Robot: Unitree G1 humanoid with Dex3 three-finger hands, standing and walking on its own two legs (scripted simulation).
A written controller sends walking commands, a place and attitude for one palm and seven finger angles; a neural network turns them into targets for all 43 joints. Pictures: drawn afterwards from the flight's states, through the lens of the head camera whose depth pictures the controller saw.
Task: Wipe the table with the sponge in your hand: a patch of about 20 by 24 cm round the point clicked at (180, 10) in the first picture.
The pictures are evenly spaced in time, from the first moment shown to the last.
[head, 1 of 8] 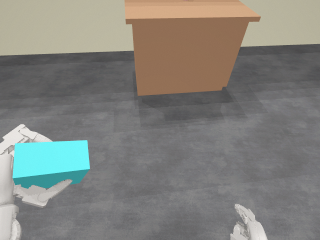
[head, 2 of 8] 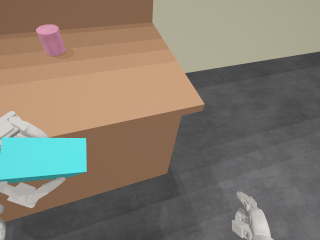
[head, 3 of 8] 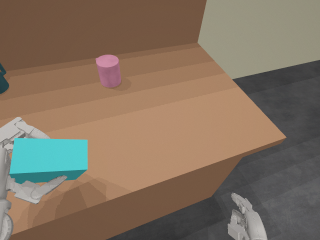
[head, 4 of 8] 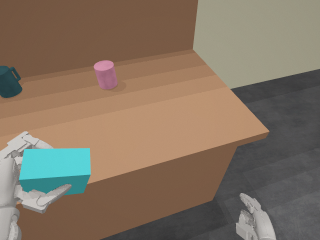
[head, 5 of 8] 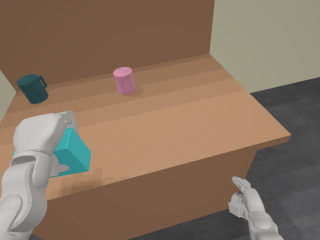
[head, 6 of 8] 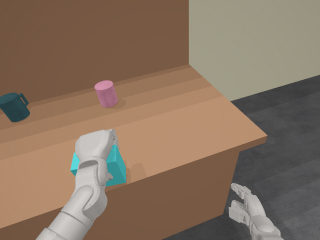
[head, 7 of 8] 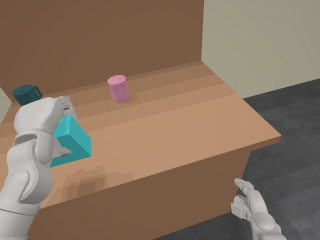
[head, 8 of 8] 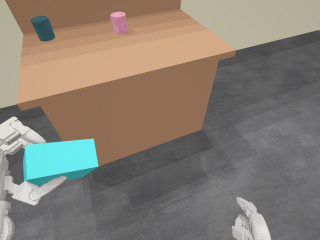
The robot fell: no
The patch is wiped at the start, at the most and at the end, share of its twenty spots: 0.00 0.95 0.95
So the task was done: yes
